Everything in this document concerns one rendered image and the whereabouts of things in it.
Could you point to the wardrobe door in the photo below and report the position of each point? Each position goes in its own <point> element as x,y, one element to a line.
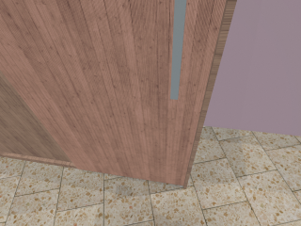
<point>97,74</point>
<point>21,131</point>

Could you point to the handle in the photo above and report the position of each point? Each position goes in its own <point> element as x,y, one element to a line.
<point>178,32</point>

